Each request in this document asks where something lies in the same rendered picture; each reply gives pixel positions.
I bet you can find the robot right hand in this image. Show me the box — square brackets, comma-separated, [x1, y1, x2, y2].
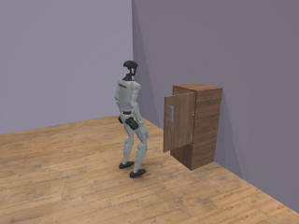
[139, 125, 150, 141]

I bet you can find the robot right forearm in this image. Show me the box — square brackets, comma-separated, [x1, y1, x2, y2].
[133, 103, 144, 127]

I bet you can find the robot left thigh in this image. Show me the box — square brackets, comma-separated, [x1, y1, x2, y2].
[118, 116, 135, 145]

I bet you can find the robot right upper arm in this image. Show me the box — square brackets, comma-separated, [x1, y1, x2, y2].
[130, 81, 141, 108]

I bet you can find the cupboard door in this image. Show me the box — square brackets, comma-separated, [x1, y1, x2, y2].
[163, 92, 194, 152]

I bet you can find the left robot foot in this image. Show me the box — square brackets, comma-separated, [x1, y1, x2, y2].
[119, 161, 135, 169]

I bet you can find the robot left upper arm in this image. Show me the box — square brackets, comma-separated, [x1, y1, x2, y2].
[114, 78, 122, 101]

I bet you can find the robot left forearm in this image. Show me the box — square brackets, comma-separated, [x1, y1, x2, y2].
[115, 99, 124, 113]

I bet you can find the handle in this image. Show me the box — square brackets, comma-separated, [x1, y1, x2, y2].
[168, 106, 174, 122]

